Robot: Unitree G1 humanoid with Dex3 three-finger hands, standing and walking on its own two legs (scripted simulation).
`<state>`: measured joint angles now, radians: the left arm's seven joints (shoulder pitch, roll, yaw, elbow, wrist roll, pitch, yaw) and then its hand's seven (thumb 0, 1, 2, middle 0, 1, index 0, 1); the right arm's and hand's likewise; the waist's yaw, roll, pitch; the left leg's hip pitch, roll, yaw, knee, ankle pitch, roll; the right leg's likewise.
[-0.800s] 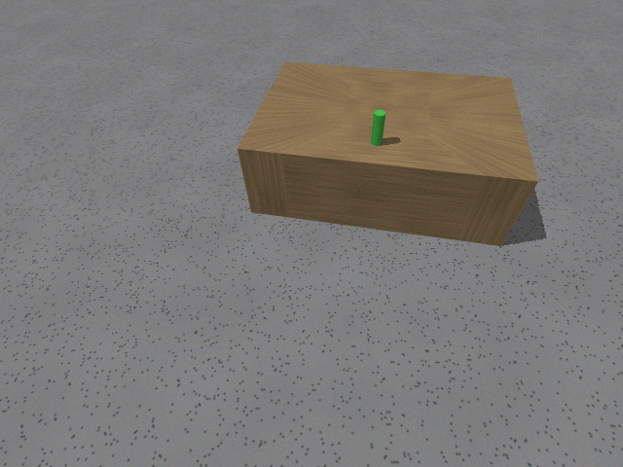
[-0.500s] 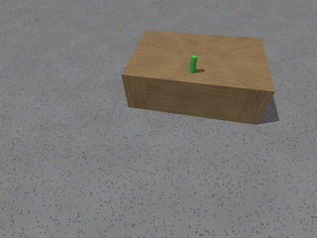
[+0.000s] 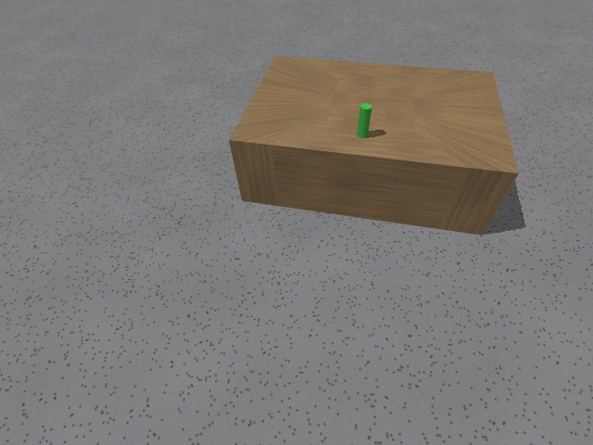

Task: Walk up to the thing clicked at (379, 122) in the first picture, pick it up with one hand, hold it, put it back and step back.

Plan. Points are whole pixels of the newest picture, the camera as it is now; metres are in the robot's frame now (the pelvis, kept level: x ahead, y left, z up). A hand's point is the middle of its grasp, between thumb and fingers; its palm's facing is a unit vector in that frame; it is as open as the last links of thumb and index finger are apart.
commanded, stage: stand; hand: left
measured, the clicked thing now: (364, 121) +1.27 -0.21 -0.36
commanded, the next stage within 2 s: walk up in 0.32 s
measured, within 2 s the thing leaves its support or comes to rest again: neither
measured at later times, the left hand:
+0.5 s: hand out of the picture +0.10 +0.25 -0.15, palm faces -0.10 -0.93 -0.35, open 7.4 cm
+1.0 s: hand (227, 378) +0.25 +0.16 -0.18, palm faces -0.19 -0.93 -0.32, open 7.4 cm
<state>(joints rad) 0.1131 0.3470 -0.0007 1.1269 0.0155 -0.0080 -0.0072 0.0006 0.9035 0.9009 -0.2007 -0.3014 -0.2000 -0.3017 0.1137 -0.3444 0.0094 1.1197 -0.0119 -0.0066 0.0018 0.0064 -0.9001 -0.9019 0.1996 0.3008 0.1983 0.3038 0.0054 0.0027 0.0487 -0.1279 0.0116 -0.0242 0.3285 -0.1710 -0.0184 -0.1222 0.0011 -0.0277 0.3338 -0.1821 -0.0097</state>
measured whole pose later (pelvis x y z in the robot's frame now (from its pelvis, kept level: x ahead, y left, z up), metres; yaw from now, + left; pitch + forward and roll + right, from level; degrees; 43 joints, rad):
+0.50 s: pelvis +0.02 -0.02 -0.01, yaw -4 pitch -1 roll +2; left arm 0.20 0.43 0.08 1.02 0.05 0.02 -0.09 0.00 0.90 0.90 -0.20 -0.30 -0.20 -0.30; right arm 0.23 -0.38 -0.08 1.01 -0.05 -0.07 0.02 0.00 -0.90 -0.90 0.20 0.30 0.20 0.30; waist -0.01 -0.04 0.04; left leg -0.10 0.03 0.04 0.37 -0.26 0.00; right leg -0.41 -0.04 0.05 0.83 -0.39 -0.02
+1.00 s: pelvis +0.19 -0.10 -0.03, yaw -10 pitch -2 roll +0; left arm 0.36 0.42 0.06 0.91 0.03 -0.02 -0.07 0.00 0.90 0.90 -0.20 -0.30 -0.20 -0.30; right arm 0.27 -0.41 -0.09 0.88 -0.04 -0.09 0.06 0.01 -0.90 -0.90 0.20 0.30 0.20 0.30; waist 0.03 -0.05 0.05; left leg -0.37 0.04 0.09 0.65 -0.24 0.02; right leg -0.26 0.02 0.04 0.81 -0.45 -0.05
